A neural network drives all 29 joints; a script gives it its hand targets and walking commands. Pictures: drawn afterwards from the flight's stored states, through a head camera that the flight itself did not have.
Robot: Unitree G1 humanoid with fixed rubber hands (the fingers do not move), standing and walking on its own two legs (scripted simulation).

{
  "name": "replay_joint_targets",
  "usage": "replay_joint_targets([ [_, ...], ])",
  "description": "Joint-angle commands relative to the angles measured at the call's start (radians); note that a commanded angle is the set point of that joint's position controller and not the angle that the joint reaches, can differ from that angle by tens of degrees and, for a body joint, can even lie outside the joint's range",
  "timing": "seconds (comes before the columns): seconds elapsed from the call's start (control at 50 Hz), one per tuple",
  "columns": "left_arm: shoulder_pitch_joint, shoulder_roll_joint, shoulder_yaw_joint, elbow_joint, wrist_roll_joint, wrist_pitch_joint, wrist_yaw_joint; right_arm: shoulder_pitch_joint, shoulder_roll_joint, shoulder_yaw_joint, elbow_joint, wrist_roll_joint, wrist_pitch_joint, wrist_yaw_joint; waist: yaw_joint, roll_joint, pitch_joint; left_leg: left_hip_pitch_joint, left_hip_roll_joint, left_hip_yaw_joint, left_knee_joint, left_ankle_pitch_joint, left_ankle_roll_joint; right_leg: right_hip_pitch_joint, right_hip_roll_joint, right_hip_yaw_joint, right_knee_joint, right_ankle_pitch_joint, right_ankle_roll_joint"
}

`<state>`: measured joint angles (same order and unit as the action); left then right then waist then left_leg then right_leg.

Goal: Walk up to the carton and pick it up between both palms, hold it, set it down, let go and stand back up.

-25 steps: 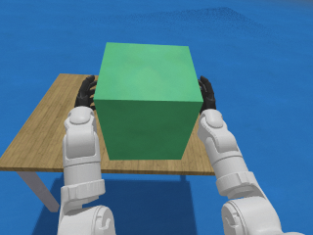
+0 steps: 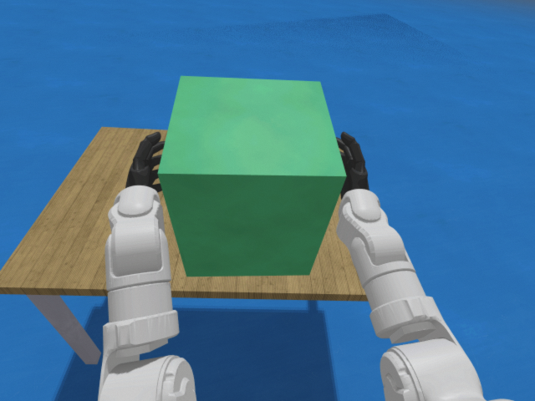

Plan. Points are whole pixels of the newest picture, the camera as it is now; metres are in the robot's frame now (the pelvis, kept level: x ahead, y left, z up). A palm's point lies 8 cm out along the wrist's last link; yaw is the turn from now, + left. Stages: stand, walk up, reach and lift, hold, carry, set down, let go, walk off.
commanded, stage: hold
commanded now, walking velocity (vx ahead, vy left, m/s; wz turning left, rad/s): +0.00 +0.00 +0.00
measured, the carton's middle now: (250, 183) +0.40 +0.01 +0.14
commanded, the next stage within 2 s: none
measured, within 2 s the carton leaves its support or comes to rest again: neither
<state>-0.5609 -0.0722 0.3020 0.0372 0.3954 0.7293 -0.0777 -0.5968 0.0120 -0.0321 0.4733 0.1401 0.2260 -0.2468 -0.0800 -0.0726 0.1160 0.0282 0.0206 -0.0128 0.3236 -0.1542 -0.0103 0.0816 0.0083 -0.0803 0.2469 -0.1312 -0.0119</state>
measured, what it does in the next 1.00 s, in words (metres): stands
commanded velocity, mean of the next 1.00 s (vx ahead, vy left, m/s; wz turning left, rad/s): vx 0.00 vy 0.00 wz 0.00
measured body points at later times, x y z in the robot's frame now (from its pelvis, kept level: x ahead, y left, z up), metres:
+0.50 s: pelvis +0.00 +0.00 +0.00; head -0.03 +0.03 +0.45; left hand +0.37 +0.15 +0.17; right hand +0.37 -0.15 +0.17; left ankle +0.03 +0.12 -0.75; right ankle +0.02 -0.11 -0.75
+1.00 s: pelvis +0.00 +0.00 +0.00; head -0.03 +0.03 +0.45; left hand +0.37 +0.16 +0.18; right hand +0.37 -0.14 +0.17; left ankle +0.03 +0.12 -0.75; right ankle +0.02 -0.11 -0.75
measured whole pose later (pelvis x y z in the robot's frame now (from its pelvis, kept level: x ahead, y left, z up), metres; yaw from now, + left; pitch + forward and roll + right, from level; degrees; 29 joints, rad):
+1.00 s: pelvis +0.00 +0.00 +0.00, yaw +0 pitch -11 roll -1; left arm -0.58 -0.07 0.31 0.06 0.41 0.73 -0.08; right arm -0.62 0.02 -0.05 0.51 0.12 0.22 -0.23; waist -0.08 -0.07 0.12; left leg 0.03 0.02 -0.01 0.31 -0.15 -0.01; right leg 0.08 0.01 -0.08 0.24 -0.13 -0.01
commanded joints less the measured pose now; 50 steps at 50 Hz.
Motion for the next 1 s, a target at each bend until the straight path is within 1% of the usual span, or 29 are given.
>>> replay_joint_targets([
  [0.0, -0.539, -0.414, -0.419, -0.075, -0.141, -0.067, -0.127, -0.701, 0.424, 0.338, -0.284, 0.034, -0.070, 0.158, -0.006, 0.078, -0.366, 0.054, -0.043, 0.081, -0.038, 0.184, -0.008, 0.070, 0.037, -0.052, -0.009, 0.112, 0.042],
  [0.02, -0.583, -0.417, -0.428, -0.080, -0.154, -0.069, -0.126, -0.771, 0.432, 0.339, -0.314, 0.043, -0.079, 0.160, -0.007, 0.090, -0.401, 0.047, -0.042, 0.078, -0.032, 0.188, -0.018, 0.083, 0.045, -0.057, -0.002, 0.113, 0.033],
  [0.06, -0.580, -0.432, -0.462, -0.116, -0.168, -0.081, -0.117, -0.740, 0.431, 0.350, -0.318, 0.043, -0.089, 0.159, -0.018, 0.099, -0.464, 0.091, -0.045, 0.078, -0.015, 0.221, -0.022, 0.070, 0.042, -0.054, 0.001, 0.122, 0.039],
  [0.08, -0.590, -0.422, -0.442, -0.085, -0.169, -0.086, -0.117, -0.773, 0.443, 0.348, -0.338, 0.042, -0.093, 0.160, -0.002, 0.076, -0.477, 0.082, -0.046, 0.076, -0.009, 0.217, -0.010, 0.074, 0.040, -0.054, -0.001, 0.123, 0.039],
  [0.1, -0.586, -0.438, -0.477, -0.117, -0.188, -0.095, -0.113, -0.767, 0.446, 0.370, -0.364, 0.049, -0.099, 0.160, -0.014, 0.065, -0.521, 0.107, -0.042, 0.064, -0.002, 0.265, -0.015, 0.063, 0.048, -0.059, 0.014, 0.164, 0.039],
  [0.14, -0.596, -0.442, -0.486, -0.131, -0.204, -0.106, -0.105, -0.769, 0.462, 0.375, -0.370, 0.048, -0.101, 0.156, -0.011, 0.066, -0.534, 0.100, -0.042, 0.055, 0.005, 0.263, -0.013, 0.084, 0.047, -0.050, 0.007, 0.168, 0.035],
  [0.16, -0.586, -0.424, -0.469, -0.112, -0.188, -0.104, -0.102, -0.770, 0.457, 0.382, -0.356, 0.050, -0.097, 0.158, 0.007, 0.068, -0.499, 0.084, -0.043, 0.064, -0.006, 0.253, -0.009, 0.082, 0.044, -0.052, 0.006, 0.167, 0.041],
  [0.26, -0.575, -0.411, -0.398, 0.002, -0.136, -0.075, -0.124, -0.757, 0.413, 0.307, -0.238, -0.001, -0.079, 0.166, -0.005, 0.068, -0.346, 0.032, -0.039, 0.076, -0.051, 0.098, -0.003, 0.023, 0.038, -0.058, -0.021, 0.013, 0.029],
  [0.3, -0.578, -0.426, -0.417, -0.050, -0.148, -0.077, -0.124, -0.744, 0.441, 0.321, -0.255, 0.010, -0.082, 0.169, -0.002, 0.080, -0.392, 0.028, -0.044, 0.081, -0.051, 0.116, 0.001, 0.053, 0.031, -0.048, -0.009, 0.063, 0.037],
  [0.32, -0.578, -0.420, -0.410, -0.034, -0.139, -0.071, -0.125, -0.724, 0.426, 0.299, -0.211, 0.006, -0.075, 0.166, -0.019, 0.087, -0.346, 0.031, -0.042, 0.083, -0.056, 0.125, -0.005, 0.048, 0.031, -0.045, -0.018, 0.061, 0.037],
  [0.36, -0.572, -0.422, -0.376, -0.004, -0.126, -0.063, -0.135, -0.714, 0.434, 0.282, -0.185, 0.001, -0.073, 0.167, -0.010, 0.090, -0.324, 0.035, -0.043, 0.087, -0.053, 0.132, -0.007, 0.046, 0.035, -0.055, -0.012, 0.061, 0.038],
  [0.4, -0.580, -0.419, -0.409, -0.079, -0.142, -0.074, -0.136, -0.721, 0.464, 0.325, -0.251, 0.027, -0.084, 0.162, -0.010, 0.067, -0.421, 0.070, -0.049, 0.090, -0.033, 0.200, 0.001, 0.081, 0.031, -0.041, 0.001, 0.145, 0.047],
  [0.48, -0.566, -0.426, -0.427, -0.061, -0.158, -0.085, -0.131, -0.760, 0.450, 0.365, -0.310, 0.056, -0.090, 0.143, -0.014, 0.073, -0.471, 0.063, -0.056, 0.072, -0.007, 0.256, -0.003, 0.133, 0.030, -0.036, 0.011, 0.226, 0.053],
  [0.5, -0.568, -0.433, -0.436, -0.099, -0.173, -0.089, -0.129, -0.752, 0.458, 0.379, -0.338, 0.055, -0.092, 0.141, -0.022, 0.073, -0.497, 0.083, -0.060, 0.072, -0.004, 0.268, -0.007, 0.141, 0.034, -0.041, 0.011, 0.244, 0.056],
  [0.54, -0.582, -0.421, -0.435, -0.093, -0.167, -0.091, -0.128, -0.748, 0.450, 0.374, -0.322, 0.045, -0.089, 0.139, -0.021, 0.077, -0.476, 0.079, -0.062, 0.073, -0.007, 0.255, -0.011, 0.115, 0.039, -0.042, 0.006, 0.222, 0.053],
  [0.56, -0.583, -0.412, -0.424, -0.073, -0.149, -0.088, -0.129, -0.727, 0.459, 0.369, -0.287, 0.046, -0.081, 0.143, -0.005, 0.076, -0.425, 0.065, -0.059, 0.080, -0.018, 0.223, 0.002, 0.100, 0.033, -0.043, -0.002, 0.181, 0.056],
  [0.6, -0.571, -0.418, -0.448, -0.109, -0.161, -0.092, -0.124, -0.741, 0.472, 0.395, -0.348, 0.051, -0.087, 0.144, 0.001, 0.054, -0.456, 0.075, -0.057, 0.075, -0.018, 0.240, -0.004, 0.088, 0.039, -0.044, 0.006, 0.201, 0.058],
  [0.64, -0.597, -0.410, -0.431, -0.074, -0.160, -0.094, -0.122, -0.762, 0.465, 0.382, -0.311, 0.052, -0.085, 0.148, 0.004, 0.064, -0.426, 0.055, -0.058, 0.075, -0.023, 0.204, 0.001, 0.072, 0.038, -0.048, 0.001, 0.166, 0.056],
  [0.66, -0.612, -0.429, -0.455, -0.124, -0.177, -0.105, -0.115, -0.773, 0.483, 0.401, -0.341, 0.063, -0.093, 0.153, 0.011, 0.068, -0.478, 0.058, -0.054, 0.072, -0.021, 0.223, -0.001, 0.082, 0.042, -0.046, 0.010, 0.163, 0.051],
  [0.68, -0.611, -0.422, -0.453, -0.068, -0.178, -0.101, -0.114, -0.788, 0.462, 0.384, -0.334, 0.050, -0.092, 0.156, 0.002, 0.068, -0.464, 0.066, -0.050, 0.066, -0.021, 0.213, 0.000, 0.058, 0.039, -0.048, 0.000, 0.137, 0.045],
  [0.7, -0.588, -0.434, -0.438, -0.054, -0.160, -0.095, -0.113, -0.763, 0.453, 0.368, -0.317, 0.042, -0.086, 0.157, 0.012, 0.079, -0.415, 0.058, -0.049, 0.071, -0.030, 0.198, -0.005, 0.045, 0.036, -0.043, -0.009, 0.110, 0.045],
  [0.72, -0.560, -0.427, -0.435, -0.061, -0.161, -0.088, -0.117, -0.756, 0.458, 0.379, -0.333, 0.051, -0.086, 0.155, 0.009, 0.067, -0.449, 0.066, -0.053, 0.069, -0.020, 0.217, -0.003, 0.065, 0.039, -0.045, -0.007, 0.143, 0.044],
  [0.76, -0.590, -0.427, -0.447, -0.071, -0.171, -0.083, -0.120, -0.752, 0.445, 0.352, -0.302, 0.035, -0.083, 0.148, -0.015, 0.096, -0.422, 0.077, -0.050, 0.074, -0.025, 0.178, -0.012, 0.044, 0.035, -0.049, -0.011, 0.107, 0.037],
  [0.78, -0.589, -0.438, -0.457, -0.078, -0.173, -0.081, -0.117, -0.767, 0.454, 0.358, -0.323, 0.047, -0.084, 0.150, -0.006, 0.087, -0.438, 0.081, -0.046, 0.076, -0.019, 0.203, -0.013, 0.042, 0.042, -0.047, -0.005, 0.119, 0.040],
  [0.84, -0.547, -0.422, -0.451, -0.110, -0.162, -0.068, -0.123, -0.716, 0.431, 0.370, -0.310, 0.055, -0.077, 0.146, -0.017, 0.088, -0.436, 0.102, -0.046, 0.068, 0.000, 0.293, -0.023, 0.087, 0.045, -0.044, 0.001, 0.195, 0.035],
  [0.92, -0.530, -0.392, -0.382, -0.053, -0.118, -0.051, -0.141, -0.668, 0.412, 0.306, -0.224, 0.017, -0.059, 0.153, -0.017, 0.062, -0.333, 0.061, -0.043, 0.087, -0.044, 0.167, -0.009, 0.072, 0.037, -0.052, -0.023, 0.077, 0.039],
  [0.94, -0.544, -0.404, -0.393, -0.044, -0.118, -0.051, -0.144, -0.678, 0.416, 0.298, -0.228, 0.006, -0.063, 0.158, -0.029, 0.090, -0.312, 0.040, -0.042, 0.076, -0.060, 0.126, -0.007, 0.057, 0.032, -0.056, -0.025, 0.037, 0.037],
  [0.96, -0.564, -0.409, -0.388, -0.078, -0.134, -0.059, -0.142, -0.699, 0.421, 0.294, -0.236, 0.014, -0.069, 0.168, -0.011, 0.074, -0.330, 0.024, -0.035, 0.076, -0.063, 0.130, -0.003, 0.068, 0.041, -0.058, -0.018, 0.044, 0.032],
  [0.98, -0.576, -0.414, -0.410, -0.069, -0.140, -0.059, -0.141, -0.705, 0.434, 0.306, -0.240, 0.019, -0.077, 0.168, -0.022, 0.095, -0.347, 0.036, -0.042, 0.081, -0.057, 0.151, -0.007, 0.067, 0.033, -0.055, -0.015, 0.059, 0.037],
])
